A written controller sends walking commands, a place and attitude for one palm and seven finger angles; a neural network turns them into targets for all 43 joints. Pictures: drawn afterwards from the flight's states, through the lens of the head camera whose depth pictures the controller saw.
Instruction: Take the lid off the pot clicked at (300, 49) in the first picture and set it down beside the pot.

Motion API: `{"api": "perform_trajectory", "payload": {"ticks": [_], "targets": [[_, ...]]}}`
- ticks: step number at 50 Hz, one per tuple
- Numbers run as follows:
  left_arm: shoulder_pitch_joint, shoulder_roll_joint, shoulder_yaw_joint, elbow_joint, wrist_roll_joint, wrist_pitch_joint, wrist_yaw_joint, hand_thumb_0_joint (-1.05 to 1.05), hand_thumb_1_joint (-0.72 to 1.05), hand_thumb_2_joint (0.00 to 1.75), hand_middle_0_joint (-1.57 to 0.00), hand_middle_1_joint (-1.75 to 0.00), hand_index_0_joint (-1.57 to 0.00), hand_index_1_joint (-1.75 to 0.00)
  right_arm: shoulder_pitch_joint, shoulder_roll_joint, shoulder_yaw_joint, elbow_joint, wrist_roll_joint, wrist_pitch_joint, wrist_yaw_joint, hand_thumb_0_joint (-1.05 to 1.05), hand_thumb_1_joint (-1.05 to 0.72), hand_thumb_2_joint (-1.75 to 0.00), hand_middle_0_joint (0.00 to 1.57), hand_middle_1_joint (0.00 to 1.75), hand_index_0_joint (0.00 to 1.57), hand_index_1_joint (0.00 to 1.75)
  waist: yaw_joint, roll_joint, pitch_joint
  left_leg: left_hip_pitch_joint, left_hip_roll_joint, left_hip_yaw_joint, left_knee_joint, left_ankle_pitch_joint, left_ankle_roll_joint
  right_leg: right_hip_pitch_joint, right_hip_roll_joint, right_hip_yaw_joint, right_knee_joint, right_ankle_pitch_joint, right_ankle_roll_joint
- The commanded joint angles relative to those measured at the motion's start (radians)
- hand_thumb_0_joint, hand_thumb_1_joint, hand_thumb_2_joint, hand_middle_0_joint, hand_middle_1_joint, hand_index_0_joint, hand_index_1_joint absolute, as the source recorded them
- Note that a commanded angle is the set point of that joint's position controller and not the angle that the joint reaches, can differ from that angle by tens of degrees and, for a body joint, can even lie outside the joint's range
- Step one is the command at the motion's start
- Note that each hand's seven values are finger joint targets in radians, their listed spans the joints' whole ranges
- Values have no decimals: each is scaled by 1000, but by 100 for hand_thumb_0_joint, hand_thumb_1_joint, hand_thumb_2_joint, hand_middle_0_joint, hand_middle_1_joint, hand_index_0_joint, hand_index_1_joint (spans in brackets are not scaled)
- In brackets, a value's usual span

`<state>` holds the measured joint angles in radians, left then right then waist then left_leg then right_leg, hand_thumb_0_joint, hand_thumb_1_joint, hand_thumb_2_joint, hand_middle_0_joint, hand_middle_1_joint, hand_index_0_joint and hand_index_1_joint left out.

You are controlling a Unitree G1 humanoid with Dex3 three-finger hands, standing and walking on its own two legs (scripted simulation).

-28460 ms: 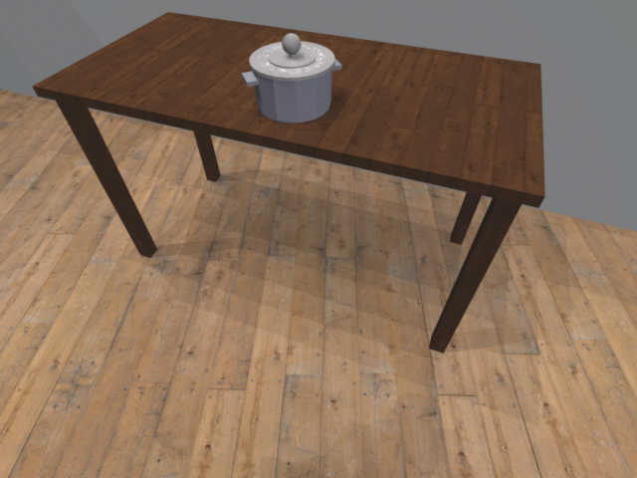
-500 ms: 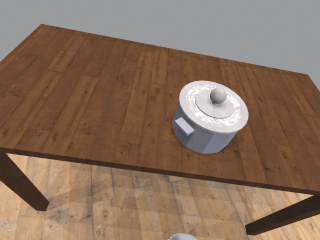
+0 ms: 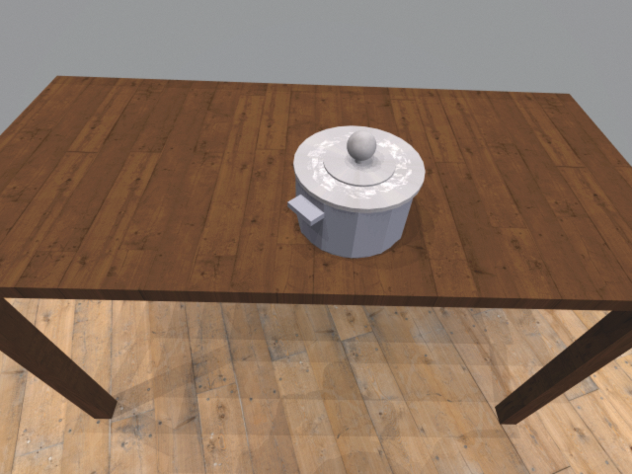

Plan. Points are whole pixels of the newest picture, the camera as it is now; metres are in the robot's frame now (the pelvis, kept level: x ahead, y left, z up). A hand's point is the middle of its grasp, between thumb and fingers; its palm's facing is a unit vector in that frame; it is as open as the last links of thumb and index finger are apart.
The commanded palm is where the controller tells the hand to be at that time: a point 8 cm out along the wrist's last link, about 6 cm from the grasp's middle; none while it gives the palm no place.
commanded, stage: shuffle to correct the standing spot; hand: left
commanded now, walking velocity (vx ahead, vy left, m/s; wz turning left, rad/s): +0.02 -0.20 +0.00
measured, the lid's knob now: (361, 145) +0.53 -0.05 +0.14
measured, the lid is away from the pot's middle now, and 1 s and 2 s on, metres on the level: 0.01 0.01 0.01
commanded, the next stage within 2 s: come to a stop and stand still in 0.90 s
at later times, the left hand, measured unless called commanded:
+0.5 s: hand out of the picture +0.00 +0.10 -0.18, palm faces +0.05 -0.99 -0.12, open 7.4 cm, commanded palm none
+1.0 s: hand out of the picture +0.08 +0.06 -0.16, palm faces +0.03 -0.97 -0.23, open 7.3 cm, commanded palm none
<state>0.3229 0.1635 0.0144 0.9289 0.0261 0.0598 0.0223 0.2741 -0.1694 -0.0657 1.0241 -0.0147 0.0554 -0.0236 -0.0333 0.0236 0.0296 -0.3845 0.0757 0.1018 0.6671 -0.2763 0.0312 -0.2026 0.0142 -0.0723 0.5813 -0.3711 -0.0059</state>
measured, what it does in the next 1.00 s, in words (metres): steps to the right: right foot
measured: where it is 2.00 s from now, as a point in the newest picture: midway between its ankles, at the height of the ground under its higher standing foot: outside the picture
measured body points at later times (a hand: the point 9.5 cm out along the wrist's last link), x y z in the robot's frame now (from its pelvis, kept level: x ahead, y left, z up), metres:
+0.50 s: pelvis +0.02 -0.05 +0.00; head +0.04 -0.03 +0.45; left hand +0.00 +0.15 -0.17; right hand +0.02 -0.27 -0.15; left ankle +0.01 +0.06 -0.72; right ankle -0.04 -0.12 -0.72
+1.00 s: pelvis +0.03 -0.13 +0.00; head +0.06 -0.13 +0.45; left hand +0.08 +0.11 -0.14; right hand +0.08 -0.37 -0.15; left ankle +0.00 +0.03 -0.72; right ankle +0.03 -0.26 -0.72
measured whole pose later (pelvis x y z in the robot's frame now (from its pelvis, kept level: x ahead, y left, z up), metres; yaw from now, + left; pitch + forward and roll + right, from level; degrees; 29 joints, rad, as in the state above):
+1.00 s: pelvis +0.03 -0.13 +0.00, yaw +2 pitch -1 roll -1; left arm 0.24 0.20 0.03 0.94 0.02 0.04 0.01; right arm 0.21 -0.18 -0.06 1.00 -0.01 0.06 -0.02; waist -0.03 0.02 0.07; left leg -0.26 0.13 0.03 0.66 -0.37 -0.03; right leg -0.26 -0.05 -0.11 0.60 -0.33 0.01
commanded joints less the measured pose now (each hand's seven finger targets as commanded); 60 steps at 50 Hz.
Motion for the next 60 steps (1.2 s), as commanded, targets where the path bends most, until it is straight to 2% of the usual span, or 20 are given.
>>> {"api": "perform_trajectory", "payload": {"ticks": [1,6,11,17,24,26,27,28,29,31,33,37,40,42,44,46,47,53,55,60], "targets": [[24,102,19,-59,2,-10,5,0,90,90,-20,-30,-20,-30,91,-87,-13,-44,-14,-21,-7,0,-90,-90,20,30,20,30,-11,-45,121,33,56,-145,-118,-223,30,-263,-107,143,-175,-80,-86],[94,64,20,-32,-8,-14,-1,0,90,90,-20,-30,-20,-30,108,-115,-13,-55,-24,-27,-9,0,-90,-90,20,30,20,30,22,162,97,-66,166,-305,-352,-391,76,-168,-20,8,-43,-93,-29],[129,42,20,-11,-11,-30,-6,0,90,90,-20,-30,-20,-30,115,-123,-23,-60,-17,-37,-10,0,-90,-90,20,30,20,30,34,63,-25,34,171,-256,-278,-178,74,-60,-41,0,-127,33,-21],[88,85,20,-15,-4,-34,1,0,90,90,-20,-30,-20,-30,142,-19,3,-42,-1,-40,-16,0,-90,-90,20,30,20,30,6,-163,-21,51,-1,-23,37,39,0,-43,-179,192,-222,305,-144],[78,89,27,-6,1,-43,9,0,90,90,-20,-30,-20,-30,78,-3,8,-30,9,-48,-21,0,-90,-90,20,30,20,30,0,-135,71,21,-29,-17,97,-145,-13,-25,-191,172,-168,738,-216],[64,87,31,-12,-11,-47,11,0,90,90,-20,-30,-20,-30,153,-21,7,-1,8,-58,-29,0,-90,-90,20,30,20,30,-31,-75,-5,187,11,-47,-159,164,15,-5,-135,109,4,806,-131],[54,71,30,-27,-20,-50,5,0,90,90,-20,-30,-20,-30,213,-70,0,24,3,-69,-33,0,-90,-90,20,30,20,30,-51,33,-47,337,132,-192,-204,461,71,-119,-64,52,144,609,-55],[80,32,27,-30,-36,-49,9,0,90,90,-20,-30,-20,-30,245,-133,-4,28,-6,-70,-45,0,-90,-90,20,30,20,30,-45,341,-82,445,344,-461,-263,819,204,-287,16,2,371,-28,25],[34,64,29,-17,-28,-38,12,0,90,90,-20,-30,-20,-30,229,-136,0,21,-7,-60,-47,0,-90,-90,20,30,20,30,-56,294,-59,291,388,-479,-318,832,257,-234,10,114,552,-239,15],[17,63,40,-30,-14,-26,4,0,90,90,-20,-30,-20,-30,32,-103,6,-44,-17,-73,-35,0,-90,-90,20,30,20,30,47,112,43,110,300,-317,-315,588,198,-226,-29,126,621,-199,12],[19,59,36,-39,-12,-19,-11,0,90,90,-20,-30,-20,-30,-33,-112,-1,-68,-21,-81,-27,0,-90,-90,20,30,20,30,72,92,42,153,237,-197,-293,513,146,-264,-45,99,540,-152,24],[-25,37,21,-56,-17,-20,-16,0,90,90,-20,-30,-20,-30,8,-111,-10,-69,-17,-67,-16,0,-90,-90,20,30,20,30,23,150,8,227,205,-175,-267,510,117,-209,-62,9,219,-119,34],[7,49,21,-40,-17,-27,-13,0,90,90,-20,-30,-20,-30,-5,-153,-21,-74,-8,-53,-10,0,-90,-90,20,30,20,30,34,158,-45,218,202,-189,-220,439,84,-83,-54,-39,-10,17,36],[30,91,25,-22,-18,-35,-13,0,90,90,-20,-30,-20,-30,12,-144,-23,-79,-5,-45,-5,0,-90,-90,20,30,20,30,32,76,-63,176,146,-147,-138,388,28,46,-59,-46,-185,203,27],[41,143,30,-21,-13,-36,-2,0,90,90,-20,-30,-20,-30,3,-113,-13,-93,2,-39,0,0,-90,-90,20,30,20,30,34,-23,-91,81,75,-62,-69,252,-16,130,-174,47,-112,477,-20],[12,182,37,-17,-7,-28,-4,0,90,90,-20,-30,-20,-30,-27,-96,-8,-94,8,-13,-2,0,-90,-90,20,30,20,30,31,-291,-63,121,-4,5,-2,14,-44,7,-213,116,-195,406,-66],[-13,185,33,-15,-4,-27,-7,0,90,90,-20,-30,-20,-30,-18,-78,-6,-84,5,-10,-1,0,-90,-90,20,30,20,30,22,-321,-21,110,-22,4,10,-93,-43,-32,-222,122,-230,317,-89],[-2,130,21,-6,-21,-50,7,0,90,90,-20,-30,-20,-30,7,-36,27,-31,7,-38,-1,0,-90,-90,20,30,20,30,8,-144,-5,220,8,-9,-169,42,-30,-61,-196,113,-181,434,-87],[32,95,12,8,-28,-63,10,0,90,90,-20,-30,-20,-30,2,-56,28,-12,6,-61,-9,0,-90,-90,20,30,20,30,31,101,-55,284,71,-56,-181,397,-7,-13,-155,72,-141,532,-26],[52,109,7,40,-27,-82,20,0,90,90,-20,-30,-20,-30,20,-30,35,-7,20,-61,-12,0,-90,-90,20,30,20,30,39,-14,-50,244,53,-39,-212,249,-29,60,-185,95,-198,631,-4]]}}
